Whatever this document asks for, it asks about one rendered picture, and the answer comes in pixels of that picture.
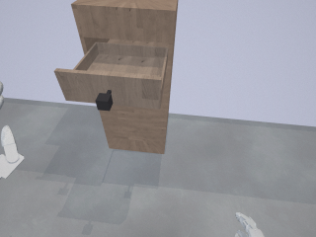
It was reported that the right robot hand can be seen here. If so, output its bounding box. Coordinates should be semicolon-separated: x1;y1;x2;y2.
235;212;265;237

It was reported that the handle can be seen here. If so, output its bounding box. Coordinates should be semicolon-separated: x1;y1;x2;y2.
95;90;113;111

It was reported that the drawer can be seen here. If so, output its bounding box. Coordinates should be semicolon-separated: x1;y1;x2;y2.
54;41;169;110

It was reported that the left robot hand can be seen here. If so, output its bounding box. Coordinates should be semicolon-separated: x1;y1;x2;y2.
0;81;25;179

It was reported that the cabinet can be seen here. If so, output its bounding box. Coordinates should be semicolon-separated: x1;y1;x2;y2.
71;0;179;154

